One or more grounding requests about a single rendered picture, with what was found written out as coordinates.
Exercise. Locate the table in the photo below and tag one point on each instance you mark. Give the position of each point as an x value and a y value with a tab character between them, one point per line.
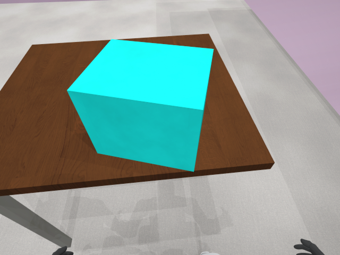
44	145

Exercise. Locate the carton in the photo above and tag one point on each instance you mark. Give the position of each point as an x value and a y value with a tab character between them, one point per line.
145	101

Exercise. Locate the robot right hand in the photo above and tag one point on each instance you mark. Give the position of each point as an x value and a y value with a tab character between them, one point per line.
308	246

